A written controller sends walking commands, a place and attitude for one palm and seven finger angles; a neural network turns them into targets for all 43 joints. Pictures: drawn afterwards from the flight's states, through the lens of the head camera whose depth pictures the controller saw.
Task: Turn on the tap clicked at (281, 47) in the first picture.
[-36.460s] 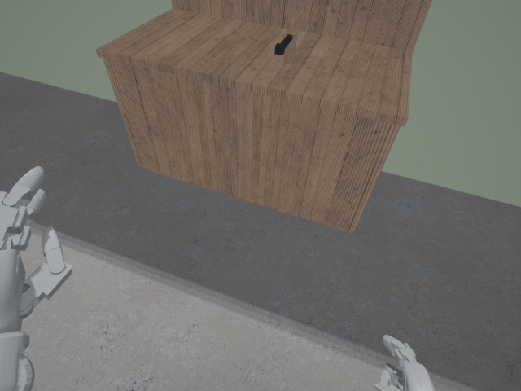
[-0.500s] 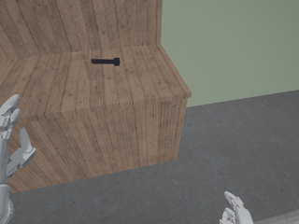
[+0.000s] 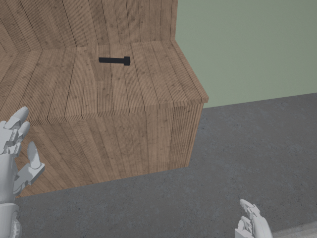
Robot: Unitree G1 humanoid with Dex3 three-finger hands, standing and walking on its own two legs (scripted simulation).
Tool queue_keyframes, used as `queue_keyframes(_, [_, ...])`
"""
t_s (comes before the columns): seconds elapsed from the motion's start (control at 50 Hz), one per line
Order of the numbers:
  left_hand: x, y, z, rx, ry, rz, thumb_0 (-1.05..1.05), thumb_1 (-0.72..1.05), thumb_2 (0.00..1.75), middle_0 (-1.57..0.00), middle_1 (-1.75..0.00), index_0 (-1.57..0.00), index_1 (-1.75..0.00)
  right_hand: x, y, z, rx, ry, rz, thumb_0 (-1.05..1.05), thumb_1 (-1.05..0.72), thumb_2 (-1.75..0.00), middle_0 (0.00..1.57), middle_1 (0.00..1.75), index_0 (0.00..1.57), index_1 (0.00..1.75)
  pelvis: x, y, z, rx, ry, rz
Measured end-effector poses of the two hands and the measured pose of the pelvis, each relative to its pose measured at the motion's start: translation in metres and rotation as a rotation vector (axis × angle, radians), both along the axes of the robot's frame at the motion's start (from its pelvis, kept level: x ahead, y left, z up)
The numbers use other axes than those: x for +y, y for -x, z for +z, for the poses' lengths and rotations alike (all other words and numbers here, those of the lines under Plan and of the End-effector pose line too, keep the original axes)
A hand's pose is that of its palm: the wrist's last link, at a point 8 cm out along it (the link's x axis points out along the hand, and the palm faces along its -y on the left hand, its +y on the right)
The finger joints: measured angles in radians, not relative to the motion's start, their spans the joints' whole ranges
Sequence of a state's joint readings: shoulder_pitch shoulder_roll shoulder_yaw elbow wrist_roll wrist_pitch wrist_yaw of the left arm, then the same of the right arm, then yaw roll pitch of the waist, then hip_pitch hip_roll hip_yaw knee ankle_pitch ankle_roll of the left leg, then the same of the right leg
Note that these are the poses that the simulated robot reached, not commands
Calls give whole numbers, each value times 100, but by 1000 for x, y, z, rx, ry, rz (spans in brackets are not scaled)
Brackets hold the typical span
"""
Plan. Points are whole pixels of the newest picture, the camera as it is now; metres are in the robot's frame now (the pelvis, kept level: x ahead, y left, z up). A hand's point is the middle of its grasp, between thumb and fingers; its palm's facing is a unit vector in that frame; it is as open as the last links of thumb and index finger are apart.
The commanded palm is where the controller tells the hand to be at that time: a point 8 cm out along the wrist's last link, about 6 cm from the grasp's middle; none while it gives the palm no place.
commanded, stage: stand and check the lever's angle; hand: left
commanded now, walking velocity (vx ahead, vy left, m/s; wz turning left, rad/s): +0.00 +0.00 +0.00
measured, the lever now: (126, 61) +0.79 +0.18 +0.04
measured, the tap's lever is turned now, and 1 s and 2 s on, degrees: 75 75 75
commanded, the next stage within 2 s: stand and wait in 0.04 s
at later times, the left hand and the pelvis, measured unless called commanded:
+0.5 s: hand (30, 153) +0.24 +0.27 +0.15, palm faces +0.39 -0.86 -0.34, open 7.4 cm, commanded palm +0.19 +0.31 +0.17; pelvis +0.02 +0.03 +0.00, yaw +0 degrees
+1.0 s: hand (30, 155) +0.24 +0.27 +0.15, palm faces +0.38 -0.85 -0.35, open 7.4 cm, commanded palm +0.18 +0.31 +0.17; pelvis +0.02 +0.03 +0.00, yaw -1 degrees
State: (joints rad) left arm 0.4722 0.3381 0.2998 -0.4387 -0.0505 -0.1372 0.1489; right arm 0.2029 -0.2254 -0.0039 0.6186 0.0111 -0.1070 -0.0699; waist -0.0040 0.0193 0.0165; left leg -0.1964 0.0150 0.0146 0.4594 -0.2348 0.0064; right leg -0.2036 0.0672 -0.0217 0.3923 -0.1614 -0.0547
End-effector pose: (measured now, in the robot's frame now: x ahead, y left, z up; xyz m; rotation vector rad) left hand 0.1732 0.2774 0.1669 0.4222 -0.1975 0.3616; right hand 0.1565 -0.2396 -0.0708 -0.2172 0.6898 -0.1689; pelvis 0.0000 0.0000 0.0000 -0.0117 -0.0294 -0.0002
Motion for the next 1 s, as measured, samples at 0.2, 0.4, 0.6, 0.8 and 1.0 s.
queue_keyframes(0.2, [19, -15, 0, -3, 9, -3, 2, 88, 89, -21, -30, -21, -31, 23, -17, 3, 13, 1, 12, 1, -90, -90, 20, 30, 20, 30, 16, -14, 1, 8, -1, -6])
queue_keyframes(0.4, [31, -23, 0, -16, 22, 0, 2, 89, 89, -21, -30, -21, -31, 42, -30, 3, 14, -11, 29, 1, -90, -90, 20, 30, 20, 30, 27, -23, 2, 12, 2, -7])
queue_keyframes(0.6, [36, -26, -1, -11, 24, 1, 2, 89, 89, -21, -30, -21, -31, 45, -33, 4, 20, -4, 26, 1, -90, -90, 20, 30, 20, 30, 32, -25, 3, 15, 4, -8])
queue_keyframes(0.8, [35, -24, 1, -6, 17, 3, 2, 89, 89, -21, -30, -21, -31, 40, -28, 2, 31, -1, 12, 1, -90, -90, 20, 30, 20, 30, 32, -23, 3, 16, 5, -8])
queue_keyframes(1.0, [32, -22, -1, 9, 19, 6, 2, 89, 89, -21, -30, -21, -31, 36, -22, 0, 39, -2, 4, 1, -90, -90, 20, 30, 20, 30, 29, -21, 3, 17, 6, -10])
